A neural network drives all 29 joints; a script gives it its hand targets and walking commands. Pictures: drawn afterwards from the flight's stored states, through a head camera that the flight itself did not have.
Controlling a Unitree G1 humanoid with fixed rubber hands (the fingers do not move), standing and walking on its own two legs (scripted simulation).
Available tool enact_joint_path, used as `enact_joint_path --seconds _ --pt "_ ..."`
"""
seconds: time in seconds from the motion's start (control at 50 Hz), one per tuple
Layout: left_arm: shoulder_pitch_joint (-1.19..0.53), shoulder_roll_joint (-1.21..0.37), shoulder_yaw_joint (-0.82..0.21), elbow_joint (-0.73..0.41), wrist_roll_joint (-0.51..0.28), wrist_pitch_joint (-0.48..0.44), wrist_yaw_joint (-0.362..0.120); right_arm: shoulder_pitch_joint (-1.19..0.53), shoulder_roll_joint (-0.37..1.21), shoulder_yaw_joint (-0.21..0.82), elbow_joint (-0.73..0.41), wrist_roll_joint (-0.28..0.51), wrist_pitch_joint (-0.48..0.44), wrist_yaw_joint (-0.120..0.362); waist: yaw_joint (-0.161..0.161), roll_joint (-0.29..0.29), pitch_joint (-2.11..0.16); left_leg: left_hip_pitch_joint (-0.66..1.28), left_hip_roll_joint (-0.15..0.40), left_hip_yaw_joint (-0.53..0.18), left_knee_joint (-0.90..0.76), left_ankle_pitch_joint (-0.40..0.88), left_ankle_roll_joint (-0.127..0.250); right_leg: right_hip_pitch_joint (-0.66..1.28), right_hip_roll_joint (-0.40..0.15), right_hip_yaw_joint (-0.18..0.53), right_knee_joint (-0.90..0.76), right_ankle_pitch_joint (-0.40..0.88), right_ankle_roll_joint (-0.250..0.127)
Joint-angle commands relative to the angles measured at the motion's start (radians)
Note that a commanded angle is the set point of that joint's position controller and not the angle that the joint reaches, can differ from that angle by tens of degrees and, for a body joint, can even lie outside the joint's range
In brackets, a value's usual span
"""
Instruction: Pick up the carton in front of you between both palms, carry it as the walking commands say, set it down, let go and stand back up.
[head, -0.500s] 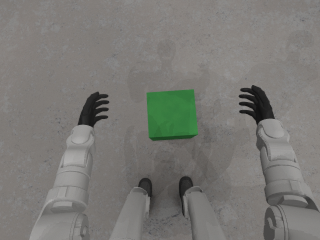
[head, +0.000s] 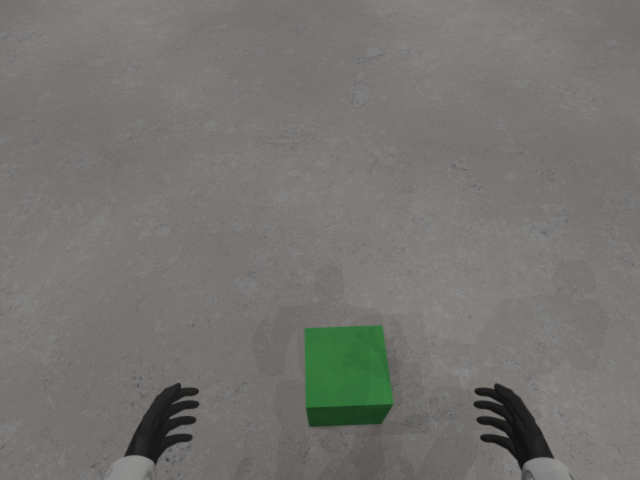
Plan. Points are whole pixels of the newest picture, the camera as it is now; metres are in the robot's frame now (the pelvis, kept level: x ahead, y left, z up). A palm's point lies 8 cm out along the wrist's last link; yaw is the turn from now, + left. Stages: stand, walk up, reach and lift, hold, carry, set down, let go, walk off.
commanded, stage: let go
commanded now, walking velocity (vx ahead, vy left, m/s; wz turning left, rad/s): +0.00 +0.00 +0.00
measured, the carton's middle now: (344, 378) +0.42 -0.03 -0.65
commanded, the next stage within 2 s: stand in 0.46 s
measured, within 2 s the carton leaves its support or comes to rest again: neither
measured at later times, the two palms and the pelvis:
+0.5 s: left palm (140, 457) +0.16 +0.24 -0.07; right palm (542, 474) +0.16 -0.24 -0.07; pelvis +0.00 +0.00 +0.00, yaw +0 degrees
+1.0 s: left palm (107, 471) +0.15 +0.28 -0.09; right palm out of the picture +0.15 -0.29 -0.08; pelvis +0.02 +0.00 +0.00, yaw +0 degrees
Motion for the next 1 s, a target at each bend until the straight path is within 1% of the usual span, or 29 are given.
enact_joint_path --seconds 0.0,0.1,0.18,0.32,0.4,0.42,0.44,0.46,0.48,0.5,0.52,0.54,0.62,0.68,0.86,0.98 --pt "-0.016 0.092 0.015 -0.105 0.001 0.006 -0.008 0.001 -0.092 -0.007 -0.116 0.003 0.01 0.003 -0.012 -0.024 -0.101 0.113 0.007 0.034 -0.094 0.2 -0.035 0.2 0.012 -0.04 -0.069 0.186 0.019" --pt "-0.02 0.1 0.015 -0.118 0.009 0.062 -0.014 0.007 -0.099 0.002 -0.141 -0.001 0.07 0.019 -0.015 -0.002 0.016 0.126 0.013 0.034 -0.122 0.112 -0.028 0.234 0.014 -0.047 -0.084 0.103 0.013" --pt "-0.02 0.099 0.021 -0.118 0.021 0.099 -0.014 0.002 -0.1 0.003 -0.148 -0.004 0.108 0.025 -0.01 0.01 0.061 0.134 0.014 0.035 -0.118 0.098 -0.026 0.253 0.015 -0.048 -0.079 0.089 0.013" --pt "-0.013 0.099 0.028 -0.123 0.032 0.12 -0.012 0.013 -0.097 -0.002 -0.16 -0.012 0.129 0.021 -0.01 -0.005 0.042 0.189 0.006 0.036 -0.094 0.184 -0.027 0.275 0.017 -0.041 -0.069 0.174 0.017" --pt "-0.02 0.099 0.027 -0.125 0.032 0.117 -0.014 0.013 -0.094 -0.003 -0.164 -0.014 0.128 0.018 -0.013 -0.014 0.032 0.208 0.004 0.036 -0.089 0.205 -0.026 0.279 0.017 -0.037 -0.066 0.205 0.018" --pt "-0.044 0.118 0.021 -0.19 0.058 0.173 0.013 0.078 -0.097 -0.006 -0.104 0.001 0.096 -0.001 -0.017 0.015 -0.018 0.198 -0.017 0.038 -0.057 0.207 -0.037 0.31 0.014 -0.041 -0.042 0.254 0.006" --pt "-0.03 0.108 0.01 -0.174 0.048 0.186 0.025 0.057 -0.099 0.001 -0.13 0.005 0.089 -0.009 -0.024 -0.004 -0.014 0.197 -0.016 0.035 -0.052 0.202 -0.031 0.297 0.014 -0.037 -0.035 0.268 0.008" --pt "-0.04 0.228 0.054 -0.008 0.041 0.115 0.07 -0.015 -0.215 -0.028 -0.016 -0.029 0.062 -0.047 0.014 -0.068 0.013 0.084 0.057 0.002 -0.023 0.149 -0.045 0.142 -0.046 -0.01 -0.03 0.145 0.03" --pt "-0.02 0.231 0.049 0.008 0.052 0.08 0.082 0.008 -0.222 -0.032 -0.014 -0.031 0.047 -0.061 -0.002 -0.059 0.001 0.102 0.065 -0.011 -0.015 0.115 -0.038 0.136 -0.056 0.014 -0.037 0.086 0.019" --pt "-0.029 0.214 0.042 0.025 0.055 0.059 0.083 0.011 -0.206 -0.023 0.004 -0.037 0.038 -0.063 -0.008 -0.044 -0.005 0.089 0.066 -0.018 -0.021 0.062 -0.035 0.115 -0.063 0.033 -0.043 0.01 0.012" --pt "-0.045 0.207 0.037 0.037 0.056 0.043 0.081 0.012 -0.2 -0.018 0.02 -0.04 0.031 -0.063 -0.013 -0.034 0.005 0.082 0.066 -0.025 -0.025 0.031 -0.031 0.1 -0.065 0.044 -0.052 -0.03 0.008" --pt "-0.056 0.204 0.034 0.051 0.055 0.031 0.08 0.01 -0.197 -0.016 0.033 -0.039 0.026 -0.064 -0.014 -0.031 0.002 0.08 0.066 -0.03 -0.022 0.025 -0.028 0.09 -0.065 0.048 -0.051 -0.036 0.005" --pt "-0.064 0.222 0.03 0.116 0.054 0.007 0.073 -0.002 -0.216 -0.012 0.077 -0.036 0.009 -0.062 -0.011 -0.013 -0.065 0.103 0.083 -0.044 -0.007 0.163 -0.019 0.137 -0.071 0.04 -0.017 0.137 0.004" --pt "-0.059 0.24 0.03 0.155 0.053 -0.003 0.076 0.004 -0.233 -0.012 0.104 -0.038 0.003 -0.066 -0.012 -0.008 -0.086 0.117 0.088 -0.049 0.0 0.231 -0.016 0.161 -0.077 0.041 -0.006 0.21 0.001" --pt "-0.059 0.273 0.024 0.239 0.05 -0.018 0.084 0.012 -0.271 -0.006 0.173 -0.033 -0.008 -0.079 -0.015 -0.008 -0.076 0.146 0.101 -0.064 -0.01 0.32 -0.007 0.191 -0.09 0.05 -0.007 0.292 -0.006" --pt "-0.067 0.28 0.019 0.279 0.047 -0.022 0.085 0.002 -0.279 0.0 0.208 -0.03 -0.012 -0.083 -0.012 -0.013 -0.075 0.16 0.104 -0.068 -0.022 0.347 -0.007 0.207 -0.095 0.053 -0.016 0.314 -0.007"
